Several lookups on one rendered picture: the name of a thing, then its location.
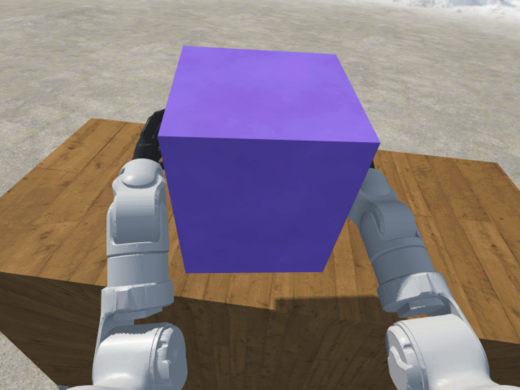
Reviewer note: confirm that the robot left upper arm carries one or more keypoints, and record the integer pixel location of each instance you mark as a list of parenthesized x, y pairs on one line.
[(140, 357)]

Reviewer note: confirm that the robot left hand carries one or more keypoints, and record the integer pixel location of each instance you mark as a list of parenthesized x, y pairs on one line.
[(148, 145)]

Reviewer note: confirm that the robot right upper arm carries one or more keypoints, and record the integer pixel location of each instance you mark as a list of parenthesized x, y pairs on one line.
[(437, 353)]

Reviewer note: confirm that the carton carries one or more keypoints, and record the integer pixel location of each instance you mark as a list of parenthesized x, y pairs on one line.
[(264, 153)]

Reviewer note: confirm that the right robot forearm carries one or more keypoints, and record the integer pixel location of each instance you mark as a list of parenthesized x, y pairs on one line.
[(408, 282)]

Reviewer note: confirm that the pedestal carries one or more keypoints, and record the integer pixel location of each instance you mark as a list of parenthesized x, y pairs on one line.
[(254, 331)]

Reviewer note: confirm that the left robot forearm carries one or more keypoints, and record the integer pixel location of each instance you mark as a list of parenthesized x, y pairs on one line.
[(137, 246)]

